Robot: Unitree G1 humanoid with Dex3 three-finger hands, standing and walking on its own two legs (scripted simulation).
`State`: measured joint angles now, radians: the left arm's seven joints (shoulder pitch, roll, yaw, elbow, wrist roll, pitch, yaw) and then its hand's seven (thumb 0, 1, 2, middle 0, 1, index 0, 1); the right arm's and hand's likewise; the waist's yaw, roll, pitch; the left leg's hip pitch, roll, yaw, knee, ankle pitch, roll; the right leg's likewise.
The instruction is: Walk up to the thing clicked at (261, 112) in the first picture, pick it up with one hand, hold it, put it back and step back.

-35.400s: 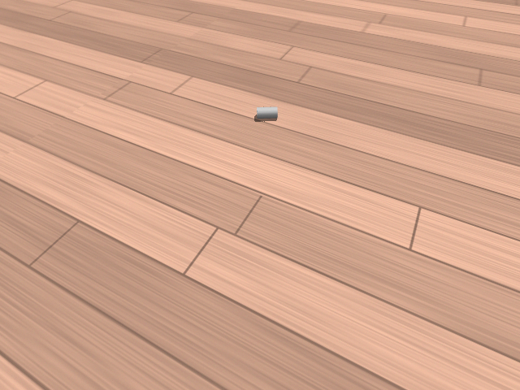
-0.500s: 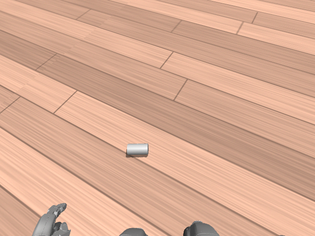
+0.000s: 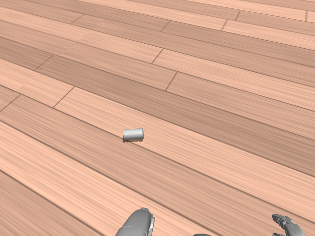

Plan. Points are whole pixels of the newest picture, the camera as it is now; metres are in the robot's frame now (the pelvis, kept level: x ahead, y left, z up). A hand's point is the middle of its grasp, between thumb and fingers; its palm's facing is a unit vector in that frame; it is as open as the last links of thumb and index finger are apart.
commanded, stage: step back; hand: left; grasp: from above
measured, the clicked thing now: (133, 133) +0.80 +0.26 -0.72
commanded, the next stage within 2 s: stand in 1.74 s
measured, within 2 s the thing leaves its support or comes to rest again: neither
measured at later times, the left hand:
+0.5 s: hand out of the picture -0.09 +0.27 -0.15, palm faces +0.00 -0.92 -0.39, open 7.4 cm
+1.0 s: hand out of the picture -0.23 +0.27 -0.14, palm faces +0.07 -0.92 -0.40, open 7.4 cm
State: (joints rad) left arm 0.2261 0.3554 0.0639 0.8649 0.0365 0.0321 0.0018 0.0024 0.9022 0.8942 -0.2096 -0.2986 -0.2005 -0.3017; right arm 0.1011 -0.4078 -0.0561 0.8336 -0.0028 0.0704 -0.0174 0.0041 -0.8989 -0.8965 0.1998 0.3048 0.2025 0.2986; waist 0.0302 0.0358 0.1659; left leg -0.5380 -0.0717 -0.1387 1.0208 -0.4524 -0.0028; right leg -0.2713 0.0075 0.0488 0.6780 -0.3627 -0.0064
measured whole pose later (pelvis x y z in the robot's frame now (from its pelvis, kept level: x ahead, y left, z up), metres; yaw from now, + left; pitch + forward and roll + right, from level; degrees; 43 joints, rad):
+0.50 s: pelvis -0.18 -0.01 +0.00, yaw +1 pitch -2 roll -1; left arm 0.16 0.40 0.07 0.85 0.02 0.05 0.02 0.00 0.90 0.89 -0.21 -0.30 -0.20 -0.30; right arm 0.11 -0.37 -0.03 0.83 -0.04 0.04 0.00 0.01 -0.90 -0.90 0.20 0.31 0.21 0.30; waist 0.01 -0.01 0.17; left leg -0.39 0.04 0.00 0.60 -0.18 0.01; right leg -0.31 0.04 0.07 0.92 -0.52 0.02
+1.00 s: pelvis -0.27 -0.01 +0.01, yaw +3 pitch -3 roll +1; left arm 0.23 0.41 0.07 0.97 0.02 0.01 -0.01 0.00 0.90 0.89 -0.21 -0.30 -0.20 -0.30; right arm 0.25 -0.34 -0.04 0.98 -0.04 -0.01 0.02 0.01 -0.90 -0.90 0.20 0.30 0.20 0.30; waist 0.01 -0.03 0.07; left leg -0.23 -0.03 -0.02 0.56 -0.28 0.03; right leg -0.33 -0.02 0.02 0.81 -0.48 -0.02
